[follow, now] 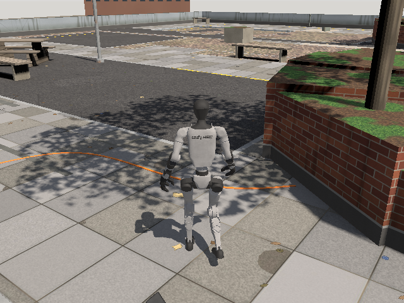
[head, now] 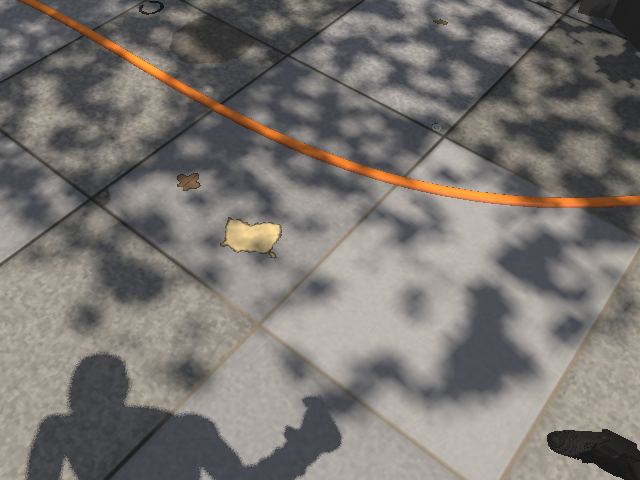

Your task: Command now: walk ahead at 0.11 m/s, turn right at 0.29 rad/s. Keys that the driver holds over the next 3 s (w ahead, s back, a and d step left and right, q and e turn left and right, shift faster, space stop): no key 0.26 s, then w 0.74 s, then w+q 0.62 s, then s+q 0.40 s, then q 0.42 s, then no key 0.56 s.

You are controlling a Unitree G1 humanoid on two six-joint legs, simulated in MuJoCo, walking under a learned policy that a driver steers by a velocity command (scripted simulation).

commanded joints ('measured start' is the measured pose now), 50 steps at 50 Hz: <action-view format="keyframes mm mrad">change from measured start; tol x32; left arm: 1 41 115 31 -67 2 27 8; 41 -321 10 -11 -212 -13 -101 -76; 50 47 107 25 -97 7 -91 -53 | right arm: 1 43 -78 -12 -37 -1 24 -4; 50 278 -183 -25 78 67 -26 -9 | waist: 1 -22 101 -169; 50 34 -89 -166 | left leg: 1 297 276 -294 -154 256 197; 6 201 244 -184 -182 316 207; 12 6 130 -110 -111 -389 10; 22 140 40 43 61 -312 56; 26 515 405 -664 -310 -467 270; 42 447 294 -118 -323 118 131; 45 451 246 -42 -39 520 84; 48 -210 -11 -126 794 -489 -21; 50 -308 107 -93 811 -323 -1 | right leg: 1 -166 -112 -6 9 53 41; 12 285 -255 40 -781 452 -101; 18 45 -310 186 -949 -186 -189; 30 -557 -190 -66 -62 248 -87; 45 121 -77 -214 -679 529 -142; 48 768 -506 667 -904 136 -382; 50 486 -428 382 -938 149 -296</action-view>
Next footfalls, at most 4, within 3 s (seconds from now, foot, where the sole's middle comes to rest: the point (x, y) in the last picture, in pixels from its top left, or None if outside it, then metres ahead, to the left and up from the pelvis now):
0.22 right None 0.10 -0.14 -0.76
0.92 right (427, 472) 0.45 -0.17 -0.76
1.48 left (310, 333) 0.75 0.08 -0.76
1.92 right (353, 238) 1.03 -0.01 -0.76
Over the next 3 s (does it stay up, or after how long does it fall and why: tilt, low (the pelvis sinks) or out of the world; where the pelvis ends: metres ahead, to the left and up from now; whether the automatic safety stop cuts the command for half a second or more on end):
stays up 0.81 -0.03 0.01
